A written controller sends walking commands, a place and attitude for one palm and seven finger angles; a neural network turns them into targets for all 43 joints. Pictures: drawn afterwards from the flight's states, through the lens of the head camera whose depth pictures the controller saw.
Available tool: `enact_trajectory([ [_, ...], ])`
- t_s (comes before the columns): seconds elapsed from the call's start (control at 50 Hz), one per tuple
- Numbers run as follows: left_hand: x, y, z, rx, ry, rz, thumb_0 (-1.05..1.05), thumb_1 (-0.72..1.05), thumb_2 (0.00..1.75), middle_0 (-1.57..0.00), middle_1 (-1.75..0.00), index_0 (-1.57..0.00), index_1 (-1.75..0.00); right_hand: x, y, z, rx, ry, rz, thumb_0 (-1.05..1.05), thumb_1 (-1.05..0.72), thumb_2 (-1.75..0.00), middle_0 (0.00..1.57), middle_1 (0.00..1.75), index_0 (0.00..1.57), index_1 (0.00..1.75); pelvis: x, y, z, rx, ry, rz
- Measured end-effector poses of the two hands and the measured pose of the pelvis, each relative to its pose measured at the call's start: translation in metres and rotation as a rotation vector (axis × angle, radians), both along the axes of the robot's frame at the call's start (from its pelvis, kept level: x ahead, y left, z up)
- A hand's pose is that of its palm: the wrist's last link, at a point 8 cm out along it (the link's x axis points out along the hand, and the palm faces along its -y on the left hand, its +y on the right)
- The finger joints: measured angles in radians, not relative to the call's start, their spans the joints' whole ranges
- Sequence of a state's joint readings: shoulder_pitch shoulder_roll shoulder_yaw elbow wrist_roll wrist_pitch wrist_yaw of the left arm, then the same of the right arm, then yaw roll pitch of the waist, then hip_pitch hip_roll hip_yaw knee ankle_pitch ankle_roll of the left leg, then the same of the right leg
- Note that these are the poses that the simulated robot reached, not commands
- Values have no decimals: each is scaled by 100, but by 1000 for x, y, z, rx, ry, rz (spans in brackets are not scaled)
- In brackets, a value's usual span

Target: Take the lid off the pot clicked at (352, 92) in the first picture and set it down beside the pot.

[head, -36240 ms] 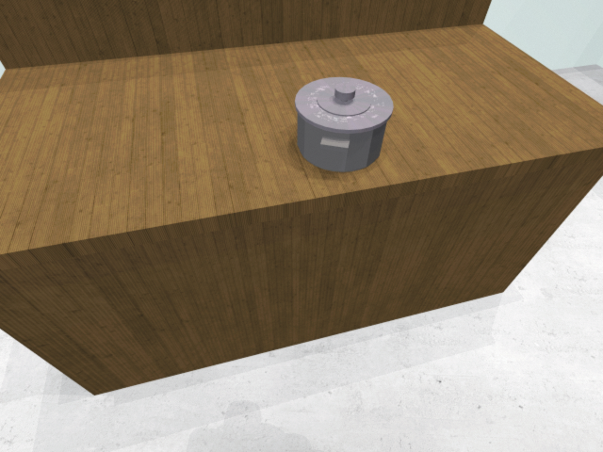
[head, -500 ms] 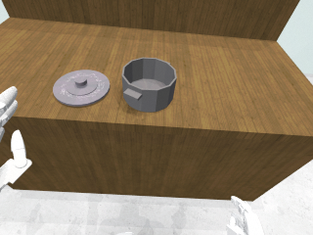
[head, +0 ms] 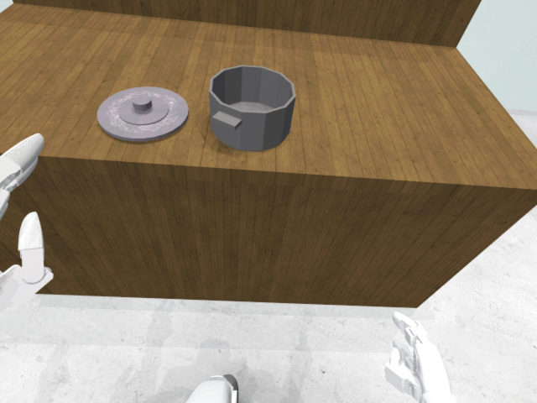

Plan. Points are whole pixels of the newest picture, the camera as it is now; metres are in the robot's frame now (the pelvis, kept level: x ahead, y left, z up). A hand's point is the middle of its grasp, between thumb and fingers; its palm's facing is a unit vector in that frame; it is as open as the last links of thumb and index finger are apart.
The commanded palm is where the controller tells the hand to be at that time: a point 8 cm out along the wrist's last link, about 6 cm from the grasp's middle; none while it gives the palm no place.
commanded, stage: stop stepping back and stand still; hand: left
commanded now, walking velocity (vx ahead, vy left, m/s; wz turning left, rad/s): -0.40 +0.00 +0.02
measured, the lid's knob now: (142, 102) +0.69 +0.32 +0.03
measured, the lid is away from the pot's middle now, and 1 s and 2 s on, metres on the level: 0.24 0.24 0.24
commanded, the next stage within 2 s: let the arm hang, fingers relaxed in 1.36 s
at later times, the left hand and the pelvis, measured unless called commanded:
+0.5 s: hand out of the picture +0.09 +0.26 +0.22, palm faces +0.39 -0.81 -0.44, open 7.4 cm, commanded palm +0.04 +0.31 +0.21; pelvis -0.09 +0.02 +0.01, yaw +2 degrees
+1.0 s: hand (18, 382) +0.14 +0.30 +0.04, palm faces +0.23 -0.87 -0.44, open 7.4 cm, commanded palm none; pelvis -0.08 +0.04 +0.00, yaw +4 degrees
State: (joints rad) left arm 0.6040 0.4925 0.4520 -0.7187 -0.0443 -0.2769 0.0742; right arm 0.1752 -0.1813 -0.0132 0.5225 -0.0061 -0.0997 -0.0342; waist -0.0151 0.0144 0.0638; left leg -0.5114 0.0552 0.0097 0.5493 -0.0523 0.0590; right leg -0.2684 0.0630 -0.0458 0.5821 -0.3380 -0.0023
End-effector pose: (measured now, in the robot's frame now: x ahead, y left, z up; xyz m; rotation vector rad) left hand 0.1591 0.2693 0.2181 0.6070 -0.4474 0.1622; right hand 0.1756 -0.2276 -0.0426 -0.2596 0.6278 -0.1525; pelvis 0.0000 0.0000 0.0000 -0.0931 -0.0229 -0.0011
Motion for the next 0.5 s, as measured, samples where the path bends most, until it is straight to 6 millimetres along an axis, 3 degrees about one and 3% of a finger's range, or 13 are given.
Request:
enact_trajectory([
  [0.08,-40,1,9,26,-46,51,1,89,90,-22,-31,-22,-30,-22,-9,-5,2,11,8,1,-91,-90,20,30,20,30,-22,-5,-2,18,-20,28],
  [0.14,-55,11,-4,-73,-28,111,1,89,90,-22,-31,-22,-30,-42,-14,-11,7,73,-3,1,-91,-90,20,30,20,30,-33,-1,-1,51,-20,50],
  [0.2,-70,23,-10,-151,-55,152,1,89,90,-22,-31,-22,-30,-60,-12,-1,-13,68,-43,2,-91,-90,20,30,20,30,-40,2,2,80,6,41],
  [0.32,-89,39,-16,-176,-93,139,1,89,90,-21,-31,-21,-30,-86,9,7,-47,-9,-25,2,-91,-90,20,30,20,30,-71,18,-3,77,5,41],
  [0.4,-98,37,2,-124,-80,113,1,89,90,-21,-31,-21,-30,-106,31,8,30,-18,-5,2,-91,-90,20,30,20,30,-79,21,7,75,-1,29],
  [0.5,-106,29,17,-51,-89,94,1,89,90,-21,-31,-21,-30,-119,42,-11,94,35,30,1,-90,-90,20,30,20,30,-86,23,7,65,5,30],
])
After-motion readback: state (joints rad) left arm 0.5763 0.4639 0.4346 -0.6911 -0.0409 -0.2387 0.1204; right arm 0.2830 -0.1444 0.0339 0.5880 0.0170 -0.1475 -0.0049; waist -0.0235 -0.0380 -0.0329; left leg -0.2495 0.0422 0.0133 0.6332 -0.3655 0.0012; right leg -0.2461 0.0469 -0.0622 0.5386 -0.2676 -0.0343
